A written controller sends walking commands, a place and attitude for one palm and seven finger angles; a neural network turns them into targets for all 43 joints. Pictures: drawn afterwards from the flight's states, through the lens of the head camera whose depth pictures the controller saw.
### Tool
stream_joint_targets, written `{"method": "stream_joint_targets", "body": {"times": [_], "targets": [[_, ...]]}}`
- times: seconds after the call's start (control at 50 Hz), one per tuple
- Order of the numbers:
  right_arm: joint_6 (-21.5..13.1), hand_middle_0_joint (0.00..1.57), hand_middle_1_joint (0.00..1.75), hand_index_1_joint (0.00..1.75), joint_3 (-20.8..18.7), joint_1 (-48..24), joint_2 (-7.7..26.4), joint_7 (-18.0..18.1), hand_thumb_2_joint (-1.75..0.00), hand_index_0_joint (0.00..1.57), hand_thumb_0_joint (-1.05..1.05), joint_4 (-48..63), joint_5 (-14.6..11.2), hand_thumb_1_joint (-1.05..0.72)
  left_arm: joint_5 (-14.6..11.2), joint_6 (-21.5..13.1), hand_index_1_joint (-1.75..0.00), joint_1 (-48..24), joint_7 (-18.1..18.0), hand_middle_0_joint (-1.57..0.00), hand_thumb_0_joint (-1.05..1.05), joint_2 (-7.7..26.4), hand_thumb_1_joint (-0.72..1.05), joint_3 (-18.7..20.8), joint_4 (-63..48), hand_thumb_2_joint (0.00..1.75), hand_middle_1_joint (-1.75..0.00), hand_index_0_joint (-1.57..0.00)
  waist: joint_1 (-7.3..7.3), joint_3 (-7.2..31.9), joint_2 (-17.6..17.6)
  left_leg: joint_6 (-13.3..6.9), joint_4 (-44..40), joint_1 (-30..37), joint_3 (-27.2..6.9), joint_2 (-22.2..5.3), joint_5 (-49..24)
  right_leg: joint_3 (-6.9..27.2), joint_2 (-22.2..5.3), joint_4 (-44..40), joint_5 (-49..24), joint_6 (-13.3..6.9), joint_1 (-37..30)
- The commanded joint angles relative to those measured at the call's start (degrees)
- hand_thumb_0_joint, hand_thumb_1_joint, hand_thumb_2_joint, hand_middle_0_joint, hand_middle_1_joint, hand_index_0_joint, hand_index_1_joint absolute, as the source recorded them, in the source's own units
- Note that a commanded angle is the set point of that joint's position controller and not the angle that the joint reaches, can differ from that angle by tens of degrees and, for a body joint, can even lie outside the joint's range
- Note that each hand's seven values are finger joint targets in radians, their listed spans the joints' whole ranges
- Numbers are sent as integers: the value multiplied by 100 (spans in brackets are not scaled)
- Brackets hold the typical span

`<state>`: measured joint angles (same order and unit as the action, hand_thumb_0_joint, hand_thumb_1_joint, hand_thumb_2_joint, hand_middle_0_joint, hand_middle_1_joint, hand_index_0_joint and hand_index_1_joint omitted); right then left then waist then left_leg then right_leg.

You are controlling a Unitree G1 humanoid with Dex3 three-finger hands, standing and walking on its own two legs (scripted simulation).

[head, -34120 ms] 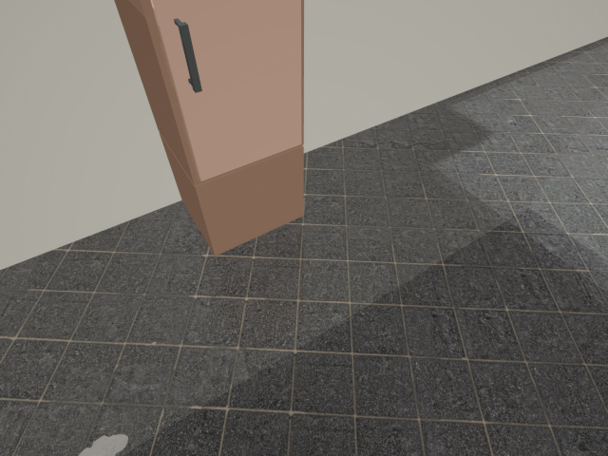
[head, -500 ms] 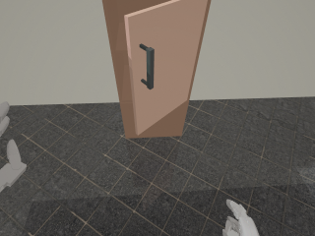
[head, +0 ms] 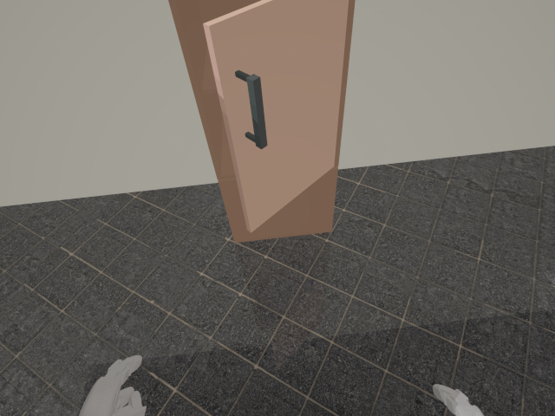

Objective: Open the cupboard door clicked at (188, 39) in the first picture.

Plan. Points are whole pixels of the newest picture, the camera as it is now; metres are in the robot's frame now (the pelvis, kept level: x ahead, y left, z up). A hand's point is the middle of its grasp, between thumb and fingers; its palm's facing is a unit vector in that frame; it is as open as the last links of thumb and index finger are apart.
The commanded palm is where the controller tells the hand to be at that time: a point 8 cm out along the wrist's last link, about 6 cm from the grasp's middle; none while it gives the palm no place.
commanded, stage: let the arm hang, fingers relaxed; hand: left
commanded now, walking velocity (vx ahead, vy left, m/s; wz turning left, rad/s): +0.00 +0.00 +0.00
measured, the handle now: (251, 111) +0.68 +0.08 +0.08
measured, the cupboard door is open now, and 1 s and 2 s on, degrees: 39 39 39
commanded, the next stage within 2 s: look to check the result in 0.90 s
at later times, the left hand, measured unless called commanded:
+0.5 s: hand out of the picture +0.00 +0.18 -0.15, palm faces +0.04 -0.96 -0.26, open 7.4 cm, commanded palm none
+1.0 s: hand out of the picture +0.03 +0.16 -0.16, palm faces +0.03 -0.98 -0.21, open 7.4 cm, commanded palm none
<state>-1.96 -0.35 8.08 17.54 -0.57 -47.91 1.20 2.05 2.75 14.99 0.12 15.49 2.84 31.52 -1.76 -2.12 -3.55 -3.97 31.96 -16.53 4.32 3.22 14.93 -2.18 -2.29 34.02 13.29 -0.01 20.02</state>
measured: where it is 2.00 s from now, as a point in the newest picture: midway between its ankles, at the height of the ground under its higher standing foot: outside the picture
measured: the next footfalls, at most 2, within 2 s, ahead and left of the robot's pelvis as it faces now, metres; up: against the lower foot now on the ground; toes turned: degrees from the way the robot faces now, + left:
none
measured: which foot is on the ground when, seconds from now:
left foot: down 0.00-1.00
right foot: down 0.00-1.00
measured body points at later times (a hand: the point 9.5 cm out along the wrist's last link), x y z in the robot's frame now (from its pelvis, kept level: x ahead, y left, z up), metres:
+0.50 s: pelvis +0.00 -0.02 +0.01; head +0.01 -0.04 +0.46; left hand -0.01 +0.23 -0.13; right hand -0.01 -0.23 -0.16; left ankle +0.03 +0.08 -0.73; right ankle +0.05 -0.12 -0.73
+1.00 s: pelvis +0.02 -0.02 +0.02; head +0.04 -0.03 +0.46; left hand +0.03 +0.21 -0.14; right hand +0.01 -0.25 -0.15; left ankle +0.03 +0.08 -0.73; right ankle +0.05 -0.12 -0.73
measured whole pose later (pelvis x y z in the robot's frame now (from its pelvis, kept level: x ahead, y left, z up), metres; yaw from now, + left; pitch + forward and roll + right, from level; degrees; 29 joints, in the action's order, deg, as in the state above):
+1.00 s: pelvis +0.02 -0.02 +0.02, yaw +1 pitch -2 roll +0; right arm -0.1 0.1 15.8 9.7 1.6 -65.5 1.1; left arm 0.4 -0.3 13.7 -1.4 8.9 0.7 65.6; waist -0.7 -3.4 -1.3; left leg -1.5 22.1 -8.8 2.2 1.1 11.7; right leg -4.2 0.3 22.4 9.7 -2.1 11.1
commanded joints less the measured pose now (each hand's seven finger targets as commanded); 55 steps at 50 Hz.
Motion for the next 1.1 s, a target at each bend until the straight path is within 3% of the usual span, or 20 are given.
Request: {"method": "stream_joint_targets", "body": {"times": [0.0, 0.04, 0.08, 0.14, 0.28, 0.34, 0.44, 0.54, 0.68, 0.72, 0.92, 1.04, 1.08], "targets": [[81, 20, 30, 30, -135, 347, 357, 43, -90, 20, 0, 74, 4, -90, -38, -285, -30, -239, -70, -20, 0, 774, 90, 36, 483, 90, -30, -20, 7, 517, 1464, 130, -330, 295, -695, -420, -134, 1063, -821, -1312, 237, -546, -301], [157, 20, 30, 30, -68, 434, 161, 50, -90, 20, 0, -193, 23, -90, -82, -266, -30, -311, -94, -20, 0, 618, 90, -73, 975, 90, -30, -20, -20, 345, 440, 160, -555, 493, -752, -494, -103, 997, -686, -1382, 718, -506, -41], [174, 20, 30, 30, -38, 407, 117, 70, -90, 20, 0, -378, 27, -90, -103, -284, -30, -132, -117, -20, 0, 531, 90, -103, 1442, 90, -30, -20, 90, 293, -311, 130, -979, 152, -962, -696, 4, 795, -458, -1269, 559, -357, -464], [200, 20, 30, 30, -45, 510, 13, 117, -90, 20, 0, -630, 34, -90, -126, -314, -30, 161, -150, -20, 0, 358, 90, -55, 2045, 90, -30, -20, 188, 333, -830, 160, -1261, -167, -1033, -757, 304, 617, -382, -1260, 223, -337, -1028], [239, 20, 30, 30, -97, 1144, -73, 165, -90, 20, 0, -1166, -9, -90, -152, -373, -30, 82, -159, -20, 0, 326, 90, -76, 2782, 90, -30, -20, 100, -17, 415, 149, -1205, 76, -906, -726, 220, 667, -493, -1766, 714, -390, -789], [227, 20, 30, 30, -85, 1264, -112, 191, -90, 20, 0, -1325, -5, -90, -159, -373, -30, 121, -178, -20, 0, 229, 90, -89, 2962, 90, -30, -20, 96, -138, 523, 143, -1284, 146, -902, -762, 153, 624, -459, -1772, 701, -371, -717], [226, 20, 30, 30, -65, 1300, -219, 207, -90, 20, 0, -1474, 9, -90, -151, -344, -30, 194, -197, -20, 0, 131, 90, -89, 3140, 90, -30, -20, 127, -405, 492, 127, -1431, 60, -920, -789, 265, 585, -397, -1737, 707, -332, -624], [212, 20, 30, 30, -60, 1317, -314, 206, -90, 20, 0, -1565, 13, -90, -142, -344, -30, 197, -212, -20, 0, 105, 90, -75, 3181, 90, -30, -20, 136, -391, 594, 132, -1438, 96, -863, -762, 177, 590, -412, -1732, 646, -305, -669], [177, 20, 30, 30, -47, 1214, -383, 221, -90, 20, 0, -1589, 15, -90, -139, -361, -30, 175, -218, -20, 0, 13, 90, -70, 3201, 90, -30, -20, 151, -394, 309, 149, -1560, 87, -909, -823, 92, 556, -378, -1647, 303, -289, -767], [160, 20, 30, 30, -45, 1193, -368, 228, -90, 20, 0, -1587, 10, -90, -142, -370, -30, 172, -214, -20, 0, 7, 90, -73, 3210, 90, -30, -20, 154, -331, 188, 163, -1592, 137, -898, -840, 25, 550, -378, -1626, 155, -284, -835], [150, 20, 30, 30, -68, 1096, -243, 244, -90, 20, 0, -1608, 0, -90, -154, -416, -30, 76, -206, -20, 0, 102, 90, -60, 3237, 90, -30, -20, 130, -217, 322, 186, -1492, 398, -816, -826, -342, 596, -425, -1734, -15, -318, -956], [115, 20, 30, 30, -77, 958, -113, 255, -90, 20, 0, -1613, -17, -90, -160, -450, -30, 33, -204, -20, 0, 188, 90, -57, 3264, 90, -30, -20, 136, 22, 313, 192, -1477, 611, -830, -879, -748, 537, -446, -1669, -525, -319, -1177], [126, 20, 30, 30, -78, 910, -91, 256, -90, 20, 0, -1615, -17, -90, -159, -444, -30, -19, -206, -20, 0, 203, 90, -61, 3262, 90, -30, -20, 128, -129, 310, 195, -1503, 579, -839, -900, -732, 503, -440, -1681, -492, -319, -1110]]}}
